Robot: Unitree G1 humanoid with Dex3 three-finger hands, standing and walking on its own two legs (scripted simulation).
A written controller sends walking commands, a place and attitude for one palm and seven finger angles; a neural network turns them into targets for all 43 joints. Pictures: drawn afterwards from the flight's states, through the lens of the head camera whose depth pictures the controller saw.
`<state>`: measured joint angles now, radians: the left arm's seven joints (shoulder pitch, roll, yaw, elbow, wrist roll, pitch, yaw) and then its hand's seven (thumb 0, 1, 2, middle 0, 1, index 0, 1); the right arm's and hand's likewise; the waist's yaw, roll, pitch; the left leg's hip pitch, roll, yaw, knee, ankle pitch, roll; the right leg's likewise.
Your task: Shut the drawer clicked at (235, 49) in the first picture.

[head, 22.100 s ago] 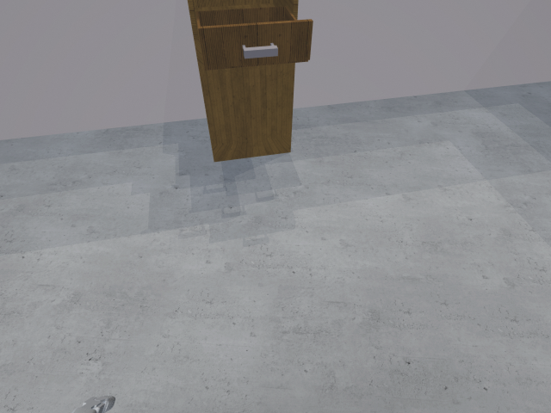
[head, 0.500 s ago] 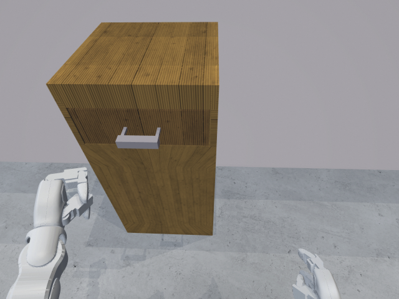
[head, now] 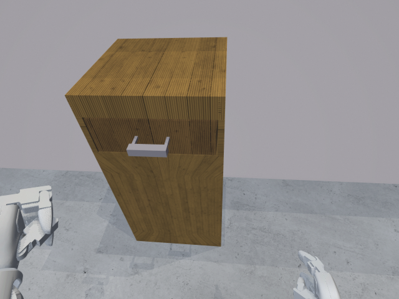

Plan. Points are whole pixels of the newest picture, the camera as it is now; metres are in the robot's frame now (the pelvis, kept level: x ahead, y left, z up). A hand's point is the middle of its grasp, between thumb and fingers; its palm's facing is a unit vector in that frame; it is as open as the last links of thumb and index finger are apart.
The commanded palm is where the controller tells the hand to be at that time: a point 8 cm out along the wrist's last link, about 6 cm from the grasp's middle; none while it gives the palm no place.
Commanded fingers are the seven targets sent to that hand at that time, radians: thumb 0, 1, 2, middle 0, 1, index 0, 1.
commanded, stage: draw the hand back to the body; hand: left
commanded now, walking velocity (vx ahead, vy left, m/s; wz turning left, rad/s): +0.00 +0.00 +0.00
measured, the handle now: (149, 145) +0.54 +0.24 -0.02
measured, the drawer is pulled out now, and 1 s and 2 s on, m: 0.00 0.00 0.00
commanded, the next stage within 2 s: step back with the hand held close in 0.08 s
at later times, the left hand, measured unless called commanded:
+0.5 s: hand (61, 225) +0.18 +0.25 +0.13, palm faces +0.27 -0.84 -0.47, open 3.2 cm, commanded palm +0.12 +0.30 +0.17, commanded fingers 0.00 0.90 0.90 -1.40 -1.60 -1.40 -1.60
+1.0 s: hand (4, 286) +0.09 +0.26 +0.15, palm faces +0.39 -0.81 -0.43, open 3.2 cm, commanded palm +0.03 +0.31 +0.17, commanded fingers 0.00 0.90 0.90 -1.40 -1.60 -1.40 -1.60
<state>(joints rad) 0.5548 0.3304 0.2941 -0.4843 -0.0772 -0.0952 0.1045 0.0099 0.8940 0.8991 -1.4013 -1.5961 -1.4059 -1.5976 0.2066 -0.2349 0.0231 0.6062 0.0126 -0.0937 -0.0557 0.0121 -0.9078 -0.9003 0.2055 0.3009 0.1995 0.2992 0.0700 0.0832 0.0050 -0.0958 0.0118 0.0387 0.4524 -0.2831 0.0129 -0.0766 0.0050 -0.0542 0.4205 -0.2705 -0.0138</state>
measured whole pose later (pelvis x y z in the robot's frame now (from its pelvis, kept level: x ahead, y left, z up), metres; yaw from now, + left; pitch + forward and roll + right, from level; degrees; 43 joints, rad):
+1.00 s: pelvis -0.10 +0.02 -0.02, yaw +0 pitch -1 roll -2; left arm 0.60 0.34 0.36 -0.60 -0.02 -0.23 0.14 0.01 0.89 0.90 -1.40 -1.60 -1.41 -1.60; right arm 0.20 -0.21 0.01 0.55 -0.01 -0.08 -0.06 0.01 -0.91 -0.90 0.21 0.30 0.20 0.30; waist 0.02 0.01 0.05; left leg -0.41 -0.01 0.03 0.64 -0.28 0.05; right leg -0.36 -0.01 -0.03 0.54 -0.16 0.02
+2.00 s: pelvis -0.30 +0.11 -0.04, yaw -3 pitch -1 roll -5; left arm 0.70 0.53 0.47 -0.91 -0.07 -0.22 0.11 0.01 0.89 0.90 -1.40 -1.60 -1.41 -1.60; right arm 0.17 -0.15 0.01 0.58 -0.01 -0.12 0.01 0.01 -0.90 -0.90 0.21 0.30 0.20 0.30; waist 0.08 -0.06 0.03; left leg -0.70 -0.01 0.04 0.85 -0.30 -0.10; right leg -0.15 0.04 -0.10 0.61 -0.47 -0.11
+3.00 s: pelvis -0.46 +0.23 -0.01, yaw +1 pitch +0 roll +0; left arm 0.66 0.39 0.46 -0.54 -0.04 -0.21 0.15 0.00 0.89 0.90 -1.41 -1.60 -1.41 -1.60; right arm 0.25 -0.21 -0.01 0.70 0.00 -0.04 -0.04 0.01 -0.91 -0.90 0.21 0.30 0.20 0.30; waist 0.02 0.00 0.00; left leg -0.47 0.04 0.06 0.94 -0.40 0.00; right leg -0.28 -0.04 -0.03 0.58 -0.30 -0.01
